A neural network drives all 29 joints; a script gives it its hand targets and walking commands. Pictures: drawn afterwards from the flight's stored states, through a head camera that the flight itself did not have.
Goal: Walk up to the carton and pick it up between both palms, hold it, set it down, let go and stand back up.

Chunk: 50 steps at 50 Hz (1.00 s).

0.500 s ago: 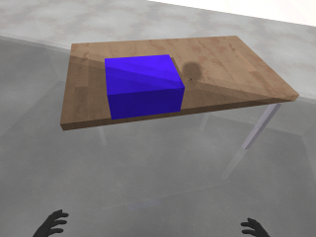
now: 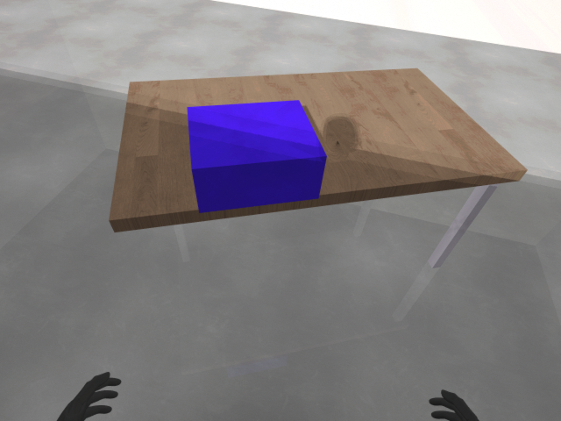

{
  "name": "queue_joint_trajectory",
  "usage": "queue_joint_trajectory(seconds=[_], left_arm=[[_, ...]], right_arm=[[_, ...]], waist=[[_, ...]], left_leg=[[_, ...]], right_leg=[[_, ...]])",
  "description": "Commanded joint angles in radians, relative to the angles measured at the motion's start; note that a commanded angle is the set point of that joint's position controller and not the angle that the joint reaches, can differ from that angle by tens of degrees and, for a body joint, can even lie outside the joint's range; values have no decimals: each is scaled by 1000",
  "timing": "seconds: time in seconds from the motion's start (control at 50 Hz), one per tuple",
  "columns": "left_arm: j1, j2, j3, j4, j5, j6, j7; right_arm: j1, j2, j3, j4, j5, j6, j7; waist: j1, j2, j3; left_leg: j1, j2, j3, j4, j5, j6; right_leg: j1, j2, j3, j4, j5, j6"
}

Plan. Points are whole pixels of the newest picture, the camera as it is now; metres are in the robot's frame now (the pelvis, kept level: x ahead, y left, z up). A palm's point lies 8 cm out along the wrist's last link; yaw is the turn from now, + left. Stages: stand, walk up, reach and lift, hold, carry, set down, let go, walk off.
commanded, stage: walk up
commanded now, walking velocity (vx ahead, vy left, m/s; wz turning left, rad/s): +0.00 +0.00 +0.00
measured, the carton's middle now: (252, 152) +0.80 +0.06 -0.10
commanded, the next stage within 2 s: none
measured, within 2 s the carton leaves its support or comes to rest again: neither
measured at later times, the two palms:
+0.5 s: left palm out of the picture +0.14 +0.36 -0.09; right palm (464, 406) +0.17 -0.27 -0.06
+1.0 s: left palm (81, 327) +0.30 +0.32 -0.08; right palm (470, 368) +0.23 -0.30 -0.07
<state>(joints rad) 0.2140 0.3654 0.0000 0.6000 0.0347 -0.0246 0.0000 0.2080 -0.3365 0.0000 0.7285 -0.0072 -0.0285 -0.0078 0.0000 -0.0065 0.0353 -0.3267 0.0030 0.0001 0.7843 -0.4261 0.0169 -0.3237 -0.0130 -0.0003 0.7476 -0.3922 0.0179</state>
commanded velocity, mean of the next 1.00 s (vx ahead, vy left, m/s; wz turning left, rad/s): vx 0.00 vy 0.00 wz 0.00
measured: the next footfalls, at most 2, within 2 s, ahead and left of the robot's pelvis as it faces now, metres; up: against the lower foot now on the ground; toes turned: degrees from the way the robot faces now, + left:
right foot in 0.88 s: +0.31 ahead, -0.11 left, +0.00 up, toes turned +0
left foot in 1.14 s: +0.25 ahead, +0.13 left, +0.00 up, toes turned +5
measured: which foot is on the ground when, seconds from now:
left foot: down 0.00-0.92, up 0.94-1.00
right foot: down 0.00-0.42, up 0.44-0.86, down 0.88-1.00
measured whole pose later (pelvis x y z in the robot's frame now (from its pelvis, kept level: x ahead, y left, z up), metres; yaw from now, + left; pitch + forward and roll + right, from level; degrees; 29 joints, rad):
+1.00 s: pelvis +0.16 +0.02 +0.00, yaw +4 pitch -2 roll +0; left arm 0.18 0.44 0.01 0.60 0.03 -0.04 -0.04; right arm 0.40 -0.45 0.00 0.74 -0.01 -0.12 -0.01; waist 0.00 -0.07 0.06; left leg -0.37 -0.04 0.01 1.15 -0.49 0.04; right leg -0.48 -0.07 -0.04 0.73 -0.22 -0.01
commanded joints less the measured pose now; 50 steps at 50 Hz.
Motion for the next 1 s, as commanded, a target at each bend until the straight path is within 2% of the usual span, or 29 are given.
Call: queue_joint_trajectory(seconds=[0.0, 0.02, 0.04, 0.06, 0.12, 0.16, 0.2, 0.22, 0.26, 0.3, 0.34, 0.36, 0.38, 0.4, 0.42, 0.46, 0.5, 0.52, 0.58, 0.66, 0.68, 0.76, 0.84, 0.86, 0.88, 0.9, 0.92, 0.94, 0.98], left_arm=[[-63, 209, 71, 16, -16, -53, 18], [-38, 186, 70, 47, -23, -35, 20], [0, 298, 131, 4, 1, -51, -10], [11, 307, 138, -3, 13, -48, -18], [-10, 251, 127, -21, 12, -47, -42], [80, 305, 137, 1, 20, -62, -46], [190, 355, 162, 41, 22, -73, -37], [171, 373, 165, 30, 8, -78, -32], [121, 339, 154, 1, 4, -77, -30], [130, 360, 149, -9, 3, -63, -29], [65, 358, 136, -29, -10, -53, -40], [-7, 311, 125, -55, -8, -51, -42], [-15, 234, 115, -78, -8, -40, -41], [35, 158, 93, -95, -16, -36, -32], [-35, 281, 108, -98, -5, -32, -17], [-35, 278, 98, -76, -31, -45, -25], [-28, 267, 107, -85, -25, -41, -33], [-2, 274, 110, -70, -28, -33, -39], [-79, 240, 107, -80, -23, -21, -43], [-154, 230, 100, -90, -13, -16, -48], [-164, 209, 88, -78, -17, -14, -54], [-202, 226, 97, -59, -10, -30, -58], [-29, 225, 111, -8, -17, -42, -58], [119, 309, 140, 32, -7, -50, -42], [208, 373, 170, 31, 1, -55, -34], [115, 353, 161, 16, -19, -54, -33], [96, 335, 161, 17, -33, -52, -41], [85, 332, 156, 10, -34, -50, -37], [1, 323, 150, 7, -27, -40, -50]], right_arm=[[-98, -207, -72, -28, -10, -30, -3], [-91, -196, -66, -37, -14, -36, -1], [66, -310, -101, -44, -6, -56, 18], [92, -353, -118, -38, -9, -62, 20], [38, -334, -112, -40, -11, -59, 32], [13, -323, -104, -69, -23, -70, 39], [-22, -256, -88, -89, -9, -77, 41], [-34, -286, -92, -104, -14, -76, 34], [-18, -314, -94, -92, -4, -86, 35], [-26, -311, -89, -75, 0, -94, 43], [108, -298, -92, -53, 10, -104, 42], [244, -283, -93, -12, -2, -114, 31], [421, -385, -141, 42, -17, -120, 22], [399, -539, -155, 24, -7, -124, 10], [336, -507, -155, 2, 21, -123, 7], [308, -420, -136, -12, 16, -124, -6], [319, -400, -126, 17, 19, -124, -18], [321, -402, -116, 3, 17, -120, -25], [347, -382, -114, -16, 16, -123, -36], [322, -384, -115, -22, 15, -125, -35], [343, -378, -119, -5, 8, -125, -38], [329, -383, -121, -19, 9, -118, -36], [233, -372, -115, -56, 7, -119, -36], [167, -338, -98, -66, 14, -116, -24], [245, -251, -76, -78, 19, -119, -11], [263, -291, -71, -57, 11, -110, -14], [225, -367, -98, -46, 6, -101, -10], [157, -364, -96, -50, 13, -108, -2], [240, -317, -99, -23, 7, -102, 9]], waist=[[-7, -29, -123], [-7, -37, -123], [19, -97, -125], [16, -45, -87], [23, -28, 117], [59, -118, 93], [118, -284, 3], [109, -189, 22], [70, -137, 28], [78, -202, 35], [-3, -237, -4], [-96, -159, -20], [-157, 42, -106], [-121, 328, -107], [-103, 77, -63], [-61, 20, -2], [-54, 35, -11], [-58, 54, -26], [-68, -13, -32], [-67, 19, 17], [-88, 102, -23], [-81, 15, -29], [23, 57, -129], [119, -20, -207], [130, -274, -294], [83, -207, -227], [86, -131, -162], [93, -133, -116], [10, -192, -38]], left_leg=[[61, 75, -84, -188, 360, 63], [59, 86, -100, -183, 322, 63], [-40, 77, -260, -165, -52, 129], [-132, 93, -349, -199, -361, 157], [-256, 102, -408, -324, -460, 152], [-328, 48, -321, -227, -361, 104], [-469, -82, 4, 130, -115, 46], [-532, -20, -40, 265, -121, 25], [-464, 18, -94, 239, -119, 25], [-358, 41, -30, 57, -197, 30], [-107, 3, 42, -134, -55, 35], [88, -52, 50, -251, 71, 47], [386, 31, -228, -326, 85, 54], [463, 326, -838, -493, 132, 130], [371, 395, -947, -463, 162, 237], [381, 273, -619, -312, 731, 188], [398, 237, -532, -294, 906, 143], [396, 192, -448, -266, 926, 109], [360, 208, -467, -301, 816, 159], [295, 188, -394, -337, 825, 128], [322, 207, -381, -343, 780, 131], [316, 190, -356, -290, 748, 126], [60, 123, -208, -108, 773, 89], [-72, 64, -131, 145, 658, 63], [-313, -27, -34, 348, 278, 30], [-417, -50, 14, 423, -107, 36], [-406, -11, -7, 496, -107, 48], [-415, -5, -2, 549, -94, 35], [-305, 45, -26, 384, -114, 27]], right_leg=[[58, -72, 88, -143, 350, -90], [65, -86, 95, -157, 280, -94], [78, -83, 108, -80, -180, -132], [38, -112, 222, -88, -433, -159], [-86, -82, 184, -92, -384, -148], [72, -110, 234, -199, -389, -151], [340, -309, 501, -446, -465, -251], [353, -393, 560, -470, -336, -294], [314, -367, 472, -380, -16, -315], [288, -318, 295, -321, 227, -298], [144, -238, 146, -161, 367, -254], [13, -163, 32, 25, 372, -189], [-247, -59, -30, 413, 127, -121], [-564, 51, 10, 581, -219, -55], [-571, -24, 96, 578, -218, -59], [-541, -89, 88, 496, -76, -57], [-487, -100, 110, 424, 8, -47], [-487, -90, 63, 407, 33, -49], [-501, -93, 40, 333, 48, -44], [-452, -90, 1, 198, 150, -48], [-448, -94, -3, 159, 139, -58], [-344, -79, -13, 13, 184, -78], [159, -22, -12, -204, 222, -127], [369, -92, 87, -246, 282, -170], [604, -323, 379, -303, 131, -226], [461, -421, 541, -406, -175, -281], [366, -418, 541, -426, -393, -319], [304, -389, 462, -409, -294, -349], [78, -336, 344, -424, -381, -286]])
